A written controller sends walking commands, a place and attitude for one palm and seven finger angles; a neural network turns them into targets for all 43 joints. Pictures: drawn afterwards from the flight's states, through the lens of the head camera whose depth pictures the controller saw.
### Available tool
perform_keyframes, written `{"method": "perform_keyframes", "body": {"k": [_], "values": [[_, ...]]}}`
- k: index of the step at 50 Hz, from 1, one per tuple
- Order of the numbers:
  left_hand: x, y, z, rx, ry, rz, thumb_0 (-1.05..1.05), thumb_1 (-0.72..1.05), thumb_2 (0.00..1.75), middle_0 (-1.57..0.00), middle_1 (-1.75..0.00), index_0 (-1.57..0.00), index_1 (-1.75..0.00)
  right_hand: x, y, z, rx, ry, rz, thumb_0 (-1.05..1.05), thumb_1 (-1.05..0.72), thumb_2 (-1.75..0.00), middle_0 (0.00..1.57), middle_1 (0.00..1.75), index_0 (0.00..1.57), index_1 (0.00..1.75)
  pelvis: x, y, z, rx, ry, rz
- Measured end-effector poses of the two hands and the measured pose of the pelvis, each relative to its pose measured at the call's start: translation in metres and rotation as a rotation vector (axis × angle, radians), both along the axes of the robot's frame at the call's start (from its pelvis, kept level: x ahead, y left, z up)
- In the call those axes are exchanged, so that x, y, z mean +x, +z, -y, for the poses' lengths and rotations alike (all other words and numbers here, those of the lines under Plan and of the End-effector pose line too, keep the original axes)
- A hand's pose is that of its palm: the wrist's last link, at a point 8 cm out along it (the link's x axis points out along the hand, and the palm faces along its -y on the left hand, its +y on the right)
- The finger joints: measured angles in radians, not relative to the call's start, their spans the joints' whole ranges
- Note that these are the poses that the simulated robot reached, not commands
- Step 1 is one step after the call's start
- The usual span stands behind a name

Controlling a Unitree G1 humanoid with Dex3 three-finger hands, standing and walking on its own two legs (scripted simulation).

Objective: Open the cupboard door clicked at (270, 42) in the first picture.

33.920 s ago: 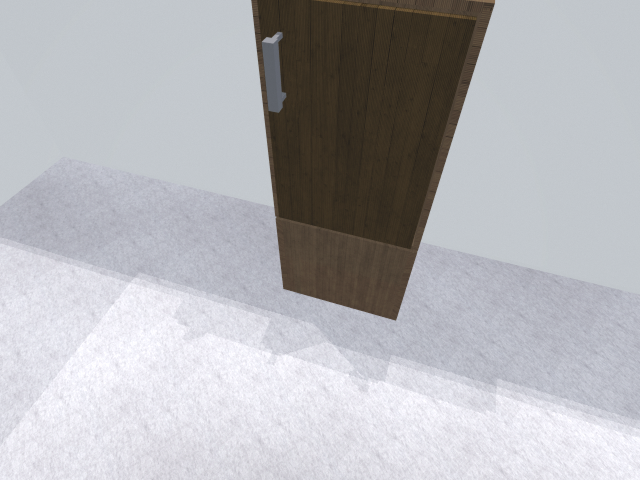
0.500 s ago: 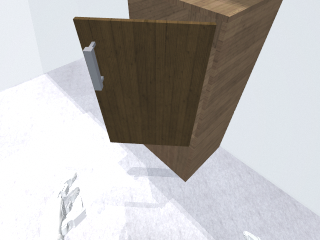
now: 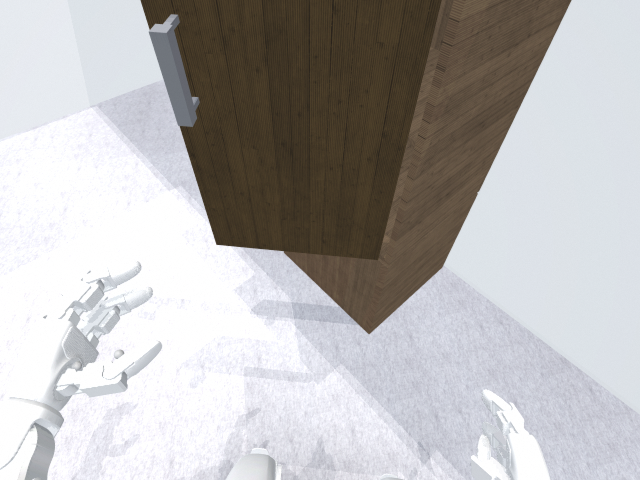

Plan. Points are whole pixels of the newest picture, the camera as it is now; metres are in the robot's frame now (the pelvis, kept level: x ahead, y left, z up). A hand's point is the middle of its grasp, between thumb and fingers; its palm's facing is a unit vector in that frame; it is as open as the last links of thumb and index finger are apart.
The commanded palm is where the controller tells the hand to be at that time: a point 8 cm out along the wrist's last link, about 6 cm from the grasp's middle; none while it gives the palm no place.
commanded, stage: raise the hand with hooked fingers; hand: left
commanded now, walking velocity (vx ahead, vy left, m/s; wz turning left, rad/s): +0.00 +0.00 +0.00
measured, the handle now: (180, 72) +0.62 +0.26 +0.17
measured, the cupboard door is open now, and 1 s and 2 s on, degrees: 42 42 42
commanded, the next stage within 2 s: move the hooked fingers beside the handle in 1.42 s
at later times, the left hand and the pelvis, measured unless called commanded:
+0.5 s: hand (64, 282) +0.28 +0.28 +0.13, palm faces +0.01 -1.00 -0.05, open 13.0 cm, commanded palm +0.25 +0.33 +0.14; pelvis +0.02 +0.04 +0.03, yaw -1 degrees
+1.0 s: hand (32, 204) +0.32 +0.30 +0.20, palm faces +0.03 -1.00 -0.05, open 14.0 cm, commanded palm +0.28 +0.34 +0.19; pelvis +0.02 +0.02 +0.05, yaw +0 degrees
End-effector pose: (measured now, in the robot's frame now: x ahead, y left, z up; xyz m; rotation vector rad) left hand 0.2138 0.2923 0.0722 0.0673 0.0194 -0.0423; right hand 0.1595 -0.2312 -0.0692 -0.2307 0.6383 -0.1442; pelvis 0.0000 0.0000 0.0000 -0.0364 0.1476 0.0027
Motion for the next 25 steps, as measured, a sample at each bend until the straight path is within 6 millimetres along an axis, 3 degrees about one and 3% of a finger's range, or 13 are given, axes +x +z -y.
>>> {"method": "perform_keyframes", "body": {"k": [6,11,17,25], "values": [[0.016,0.019,-0.015,-0.010,0.034,-0.016,0.01,0.17,0.59,-0.25,-0.77,-0.25,-0.77,-0.029,0.003,-0.002,0.020,-0.059,-0.052,0.02,-0.90,-0.90,0.21,0.30,0.20,0.30,0.007,0.013,-0.010,0.012,-0.023,0.003],[0.020,0.027,-0.023,-0.012,0.039,0.005,0.00,0.06,0.54,-0.26,-0.84,-0.26,-0.85,-0.033,0.010,0.001,-0.011,-0.065,-0.066,0.02,-0.90,-0.90,0.21,0.30,0.20,0.30,0.011,0.019,-0.020,0.013,-0.027,0.011],[0.028,0.037,-0.031,-0.016,0.035,0.029,0.00,-0.09,0.48,-0.27,-0.93,-0.27,-0.94,-0.016,0.026,-0.003,-0.045,-0.051,-0.021,0.02,-0.90,-0.90,0.20,0.30,0.20,0.29,0.015,0.024,-0.029,0.009,-0.022,0.036],[0.043,0.063,-0.046,-0.018,0.051,0.065,0.00,-0.27,0.40,-0.28,-1.05,-0.28,-1.06,0.020,0.048,-0.029,-0.021,0.004,0.079,0.02,-0.90,-0.90,0.20,0.30,0.20,0.29,0.019,0.032,-0.036,0.005,-0.013,0.073]]}}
